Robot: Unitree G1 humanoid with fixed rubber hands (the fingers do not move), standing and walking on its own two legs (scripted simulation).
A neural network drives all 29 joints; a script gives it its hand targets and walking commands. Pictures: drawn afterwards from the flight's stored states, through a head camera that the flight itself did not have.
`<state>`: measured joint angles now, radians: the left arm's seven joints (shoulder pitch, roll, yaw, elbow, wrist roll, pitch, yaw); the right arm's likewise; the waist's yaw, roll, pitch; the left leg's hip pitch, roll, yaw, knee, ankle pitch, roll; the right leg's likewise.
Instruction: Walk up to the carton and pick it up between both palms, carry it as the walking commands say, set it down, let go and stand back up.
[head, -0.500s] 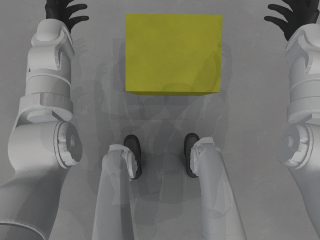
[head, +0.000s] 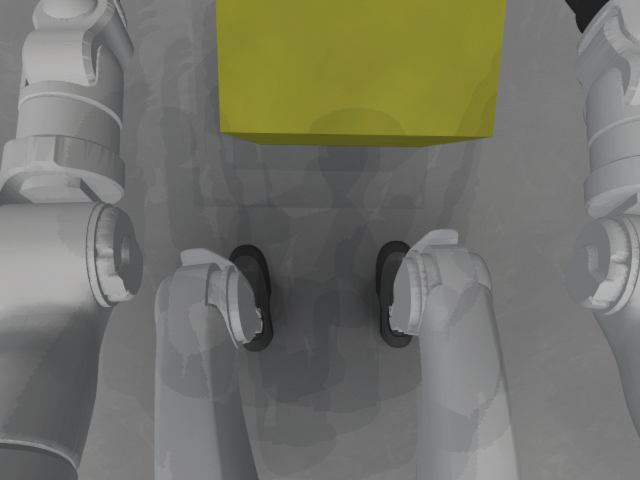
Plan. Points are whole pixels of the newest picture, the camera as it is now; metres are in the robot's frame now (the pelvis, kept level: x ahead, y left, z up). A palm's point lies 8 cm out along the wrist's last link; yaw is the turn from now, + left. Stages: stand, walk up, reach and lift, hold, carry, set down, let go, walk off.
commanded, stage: reach and lift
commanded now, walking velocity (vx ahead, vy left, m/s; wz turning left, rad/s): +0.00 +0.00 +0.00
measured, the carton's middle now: (349, 55) +0.54 -0.06 -0.31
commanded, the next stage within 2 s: none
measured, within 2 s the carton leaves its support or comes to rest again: neither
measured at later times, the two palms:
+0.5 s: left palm (158, 35) +0.57 +0.17 -0.24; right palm (520, 48) +0.52 -0.27 -0.25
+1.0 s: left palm (170, 25) +0.57 +0.15 -0.23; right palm (518, 40) +0.53 -0.26 -0.24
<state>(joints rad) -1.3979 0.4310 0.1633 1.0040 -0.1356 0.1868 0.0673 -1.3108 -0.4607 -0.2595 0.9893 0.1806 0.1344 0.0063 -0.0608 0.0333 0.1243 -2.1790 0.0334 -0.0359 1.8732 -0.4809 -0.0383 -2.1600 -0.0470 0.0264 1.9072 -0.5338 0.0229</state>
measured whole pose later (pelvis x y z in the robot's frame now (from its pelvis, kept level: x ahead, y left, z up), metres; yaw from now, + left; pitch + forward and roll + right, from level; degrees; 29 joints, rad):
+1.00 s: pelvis -0.02 +0.00 -0.07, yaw -1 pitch +32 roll +0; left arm -1.63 0.47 -0.02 1.20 -0.30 0.09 0.10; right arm -1.57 -0.48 -0.09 1.20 0.31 0.06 -0.08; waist -0.06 0.03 0.52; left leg -2.19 0.02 -0.06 2.14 -0.50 -0.05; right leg -2.17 -0.03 0.03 2.17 -0.56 0.03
